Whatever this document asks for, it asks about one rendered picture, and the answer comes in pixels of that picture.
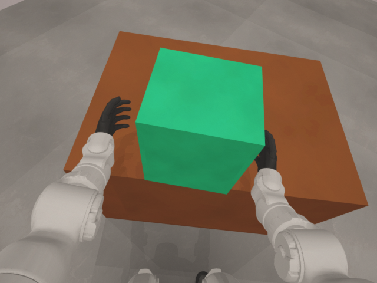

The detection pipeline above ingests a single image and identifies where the right robot upper arm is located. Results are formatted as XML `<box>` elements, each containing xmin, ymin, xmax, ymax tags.
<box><xmin>274</xmin><ymin>229</ymin><xmax>374</xmax><ymax>283</ymax></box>

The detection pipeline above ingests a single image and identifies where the right robot foot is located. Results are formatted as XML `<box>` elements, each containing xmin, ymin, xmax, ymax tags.
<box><xmin>196</xmin><ymin>271</ymin><xmax>208</xmax><ymax>283</ymax></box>

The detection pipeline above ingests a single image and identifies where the robot left forearm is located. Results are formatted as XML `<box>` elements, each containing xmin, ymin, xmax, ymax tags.
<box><xmin>31</xmin><ymin>132</ymin><xmax>114</xmax><ymax>230</ymax></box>

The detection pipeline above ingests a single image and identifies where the left robot hand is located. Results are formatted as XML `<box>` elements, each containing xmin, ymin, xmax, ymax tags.
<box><xmin>95</xmin><ymin>96</ymin><xmax>131</xmax><ymax>136</ymax></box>

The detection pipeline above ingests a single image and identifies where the robot right forearm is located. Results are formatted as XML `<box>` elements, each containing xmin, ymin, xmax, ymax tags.
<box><xmin>251</xmin><ymin>168</ymin><xmax>348</xmax><ymax>273</ymax></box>

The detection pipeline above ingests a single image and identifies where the left robot upper arm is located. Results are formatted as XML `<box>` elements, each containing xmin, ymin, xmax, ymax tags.
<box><xmin>0</xmin><ymin>182</ymin><xmax>104</xmax><ymax>283</ymax></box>

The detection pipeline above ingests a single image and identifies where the pedestal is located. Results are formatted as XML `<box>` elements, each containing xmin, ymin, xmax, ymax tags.
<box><xmin>64</xmin><ymin>31</ymin><xmax>368</xmax><ymax>235</ymax></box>

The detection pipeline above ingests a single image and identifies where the carton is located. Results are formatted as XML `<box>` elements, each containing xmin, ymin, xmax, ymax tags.
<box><xmin>135</xmin><ymin>48</ymin><xmax>265</xmax><ymax>194</ymax></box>

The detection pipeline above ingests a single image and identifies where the right robot hand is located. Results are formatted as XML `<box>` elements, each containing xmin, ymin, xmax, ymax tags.
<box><xmin>254</xmin><ymin>130</ymin><xmax>277</xmax><ymax>172</ymax></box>

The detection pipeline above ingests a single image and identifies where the left robot shin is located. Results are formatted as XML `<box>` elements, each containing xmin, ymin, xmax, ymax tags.
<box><xmin>138</xmin><ymin>269</ymin><xmax>152</xmax><ymax>274</ymax></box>

